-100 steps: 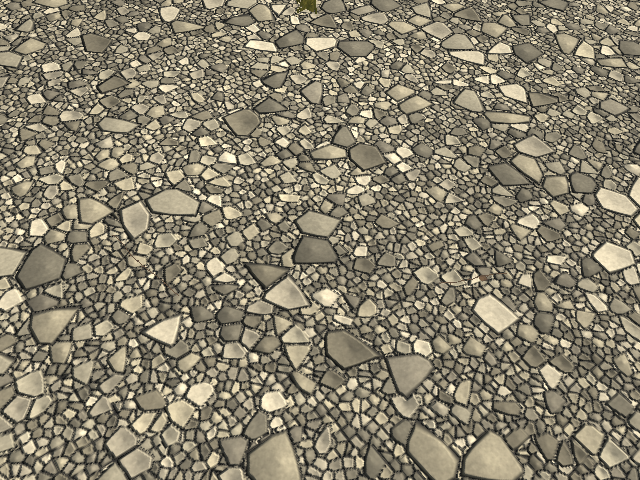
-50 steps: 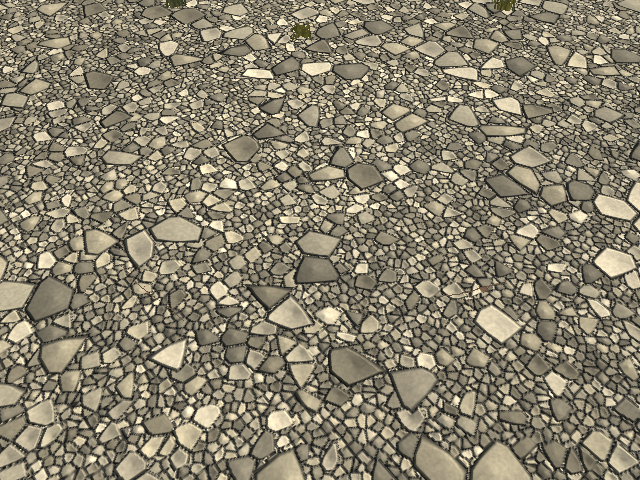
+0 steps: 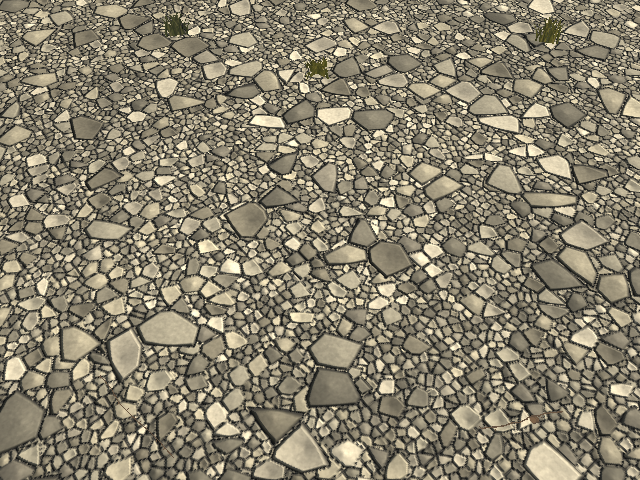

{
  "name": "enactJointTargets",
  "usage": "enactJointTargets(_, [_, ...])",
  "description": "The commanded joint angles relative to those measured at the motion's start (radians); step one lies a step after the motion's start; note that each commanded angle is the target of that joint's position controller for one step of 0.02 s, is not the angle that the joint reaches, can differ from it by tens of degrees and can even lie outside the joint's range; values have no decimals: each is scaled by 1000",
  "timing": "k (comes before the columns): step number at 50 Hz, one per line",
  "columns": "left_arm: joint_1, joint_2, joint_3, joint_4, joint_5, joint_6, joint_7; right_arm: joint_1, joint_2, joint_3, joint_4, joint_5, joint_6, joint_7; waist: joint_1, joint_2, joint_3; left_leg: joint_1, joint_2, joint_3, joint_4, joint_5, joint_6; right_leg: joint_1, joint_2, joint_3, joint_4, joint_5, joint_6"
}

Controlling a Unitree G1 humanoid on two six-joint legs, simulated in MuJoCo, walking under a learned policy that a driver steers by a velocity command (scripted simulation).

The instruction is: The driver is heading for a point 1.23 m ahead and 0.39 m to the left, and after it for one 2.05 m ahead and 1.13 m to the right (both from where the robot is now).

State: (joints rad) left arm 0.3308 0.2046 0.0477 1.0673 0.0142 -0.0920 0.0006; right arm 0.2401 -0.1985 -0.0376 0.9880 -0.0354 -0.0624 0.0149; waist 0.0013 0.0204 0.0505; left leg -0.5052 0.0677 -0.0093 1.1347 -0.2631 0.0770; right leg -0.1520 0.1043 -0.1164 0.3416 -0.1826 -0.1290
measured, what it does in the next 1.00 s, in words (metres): walks ahead: left foot, then right foot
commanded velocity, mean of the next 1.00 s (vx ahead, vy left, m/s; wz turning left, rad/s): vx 0.50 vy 0.00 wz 0.05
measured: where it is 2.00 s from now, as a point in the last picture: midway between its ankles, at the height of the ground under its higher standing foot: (286, 262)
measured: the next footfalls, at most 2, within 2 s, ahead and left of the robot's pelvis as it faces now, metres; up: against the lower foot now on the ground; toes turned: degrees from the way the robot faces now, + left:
left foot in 0.34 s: +0.37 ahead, +0.11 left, +0.00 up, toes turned +3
right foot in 0.88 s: +0.66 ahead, -0.07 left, +0.00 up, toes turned -3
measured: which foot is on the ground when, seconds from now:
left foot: up 0.00-0.32, down 0.34-0.88, up 0.90-1.00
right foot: down 0.00-0.36, up 0.38-0.86, down 0.88-1.00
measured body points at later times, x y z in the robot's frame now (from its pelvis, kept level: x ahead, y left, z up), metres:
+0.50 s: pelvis +0.29 +0.05 +0.00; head +0.31 +0.06 +0.45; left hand +0.31 +0.29 -0.15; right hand +0.34 -0.20 -0.14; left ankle +0.32 +0.11 -0.74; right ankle +0.22 -0.08 -0.65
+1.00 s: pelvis +0.56 +0.00 -0.01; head +0.59 -0.01 +0.44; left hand +0.68 +0.25 -0.13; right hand +0.54 -0.24 -0.16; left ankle +0.42 +0.11 -0.65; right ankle +0.62 -0.07 -0.74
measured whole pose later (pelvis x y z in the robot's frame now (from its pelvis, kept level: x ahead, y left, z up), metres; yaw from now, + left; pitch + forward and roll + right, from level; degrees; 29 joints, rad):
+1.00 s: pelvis +0.56 +0.00 -0.01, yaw +4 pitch +0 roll +0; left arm 0.13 0.20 0.05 0.91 0.03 -0.09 -0.01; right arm 0.39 -0.19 -0.05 1.04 -0.01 -0.07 -0.01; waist -0.04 0.02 0.06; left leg -0.29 0.00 0.00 1.11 -0.37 0.10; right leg -0.32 0.01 -0.14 0.49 -0.18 -0.08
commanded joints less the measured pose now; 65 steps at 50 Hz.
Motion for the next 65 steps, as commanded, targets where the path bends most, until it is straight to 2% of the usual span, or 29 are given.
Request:
enactJointTargets(1, [60,80,4,-23,-2,-24,4,42,-34,-8,-33,-6,22,11,-35,-53,48,-94,43,17,-70,87,-27,-29,-283,241,-233,191,-97])
enactJointTargets(6, [156,71,-9,-11,-5,-21,4,-187,-26,2,-112,12,19,17,26,-69,62,-124,18,82,-357,251,-50,51,-242,162,-220,396,-47])
enactJointTargets(11, [236,83,-11,16,7,-15,17,-310,-36,6,-158,17,11,13,63,-88,61,-130,-26,109,-519,244,-17,235,-287,157,-166,534,-53])
enactJointTargets(14, [198,105,-6,14,14,-13,25,-241,-62,-6,-151,15,-2,4,7,-102,24,-3,-76,120,-581,127,33,294,-312,136,-39,813,-46])
enactJointTargets(15, [185,116,-2,14,16,-12,26,-145,-80,-17,-122,14,-8,-4,-34,-108,-25,105,-106,125,-604,96,53,298,-309,129,70,915,-37])
enactJointTargets(16, [163,121,-1,10,11,-8,24,15,-99,-31,-68,10,-16,-12,-102,-90,-101,290,-122,130,-675,142,77,254,-283,105,244,894,-21])
enactJointTargets(17, [151,104,-8,-12,0,-10,21,185,-155,-51,-25,-13,-24,-23,-166,-53,-200,554,10,-6,-680,110,121,63,-251,87,485,635,-7])
enactJointTargets(18, [256,0,-26,-37,-42,-8,7,284,-262,-81,-17,-34,-21,-24,-131,166,-342,851,329,-496,-732,40,267,-304,-74,19,905,-18,45])
enactJointTargets(19, [228,85,1,-25,-17,-4,8,223,-227,-77,-15,6,-7,-9,-112,71,-335,805,340,-671,-845,17,284,-419,-43,154,1024,-303,29])
enactJointTargets(20, [135,89,8,-58,-6,-3,7,101,-181,-62,-31,23,-6,-6,-60,42,-158,648,305,-501,-872,-35,245,-480,-107,173,1013,-217,24])
enactJointTargets(21, [76,76,5,-72,0,-7,3,34,-114,-46,-42,23,-13,-1,-41,-6,-66,510,261,-391,-918,25,212,-465,-142,169,956,-150,26])
enactJointTargets(23, [74,41,6,-71,20,13,-5,18,-45,-24,-21,23,-27,-7,19,12,-4,352,171,-230,-964,142,142,-374,-186,161,848,-100,41])
enactJointTargets(25, [86,16,5,-70,27,34,-17,76,-51,-21,7,21,-43,-12,36,25,-10,323,143,-163,-976,253,135,-344,-188,139,810,-81,59])
enactJointTargets(28, [-24,27,8,-114,27,51,-25,134,-93,-26,26,23,-51,-14,33,31,19,334,122,-103,-1010,296,134,-436,-210,111,726,6,84])
enactJointTargets(33, [-246,26,-1,-191,12,49,-29,223,-85,-16,41,23,-47,-15,-20,40,51,405,92,-44,-1020,403,112,-492,-203,63,457,156,109])
enactJointTargets(38, [-374,31,-7,-239,8,41,-27,307,-96,-15,70,15,-43,-26,-60,52,62,559,132,-34,-981,499,121,-490,-166,36,289,160,80])
enactJointTargets(41, [-367,51,1,-255,8,27,-23,296,-109,-19,76,8,-38,-36,-32,50,59,619,162,-50,-893,670,115,-426,-138,41,224,61,44])
enactJointTargets(43, [-182,79,19,-200,8,10,-10,251,-131,-25,67,8,-34,-35,51,48,-32,594,134,-39,-689,872,89,-184,-78,24,149,19,14])
enactJointTargets(44, [-7,114,35,-146,21,-3,0,231,-124,-22,57,17,-33,-31,122,13,-131,481,88,-11,-491,767,70,65,-110,55,104,71,-11])
enactJointTargets(45, [147,214,61,-129,51,-11,14,253,-61,-5,16,45,-35,-23,150,-113,-280,215,2,35,-173,384,39,364,-375,355,81,-31,-72])
enactJointTargets(46, [144,268,74,-135,47,0,2,368,-12,-2,22,68,-27,-26,95,-257,-373,-37,-140,36,101,-291,22,491,-585,732,-33,-39,-169])
enactJointTargets(47, [51,191,60,-149,19,13,-3,284,-104,-29,26,38,-14,-31,71,-93,-258,-87,-67,-50,156,-201,35,360,-525,670,-63,-153,-133])
enactJointTargets(48, [-48,121,39,-166,11,9,-5,203,-89,-30,3,31,-16,-24,44,-58,-114,-96,-31,-52,122,-107,34,198,-485,519,-108,-148,-96])
enactJointTargets(49, [-94,82,29,-170,13,2,-6,171,-63,-28,-3,27,-13,-20,22,-50,-50,-71,1,-48,79,-51,31,96,-439,407,-148,-84,-59])
enactJointTargets(51, [-85,45,17,-150,6,-10,6,179,-41,-33,-4,6,13,-5,-17,-89,-14,-17,25,-37,38,-13,16,0,-379,253,-179,32,-12])
enactJointTargets(54, [-16,63,21,-124,-3,-32,12,133,-19,-37,-33,4,40,10,-33,-87,-9,-68,31,-16,23,51,4,8,-367,141,-191,180,-4])
enactJointTargets(56, [15,72,22,-117,0,-36,14,63,-21,-36,-62,3,49,17,-28,-86,7,-137,42,-4,-7,120,-5,24,-359,82,-200,221,2])
enactJointTargets(61, [71,73,16,-101,3,-35,20,-126,-16,-22,-136,8,46,34,1,-85,51,-160,24,60,-275,267,-15,60,-329,-44,-195,349,18])
enactJointTargets(65, [140,103,22,-78,5,-24,32,-240,-21,-13,-190,2,44,42,33,-86,64,-132,-3,136,-440,242,17,178,-366,-99,-164,472,17])
Over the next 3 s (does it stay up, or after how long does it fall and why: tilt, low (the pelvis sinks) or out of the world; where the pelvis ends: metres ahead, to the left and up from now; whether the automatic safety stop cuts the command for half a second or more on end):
stays up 1.26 0.27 0.00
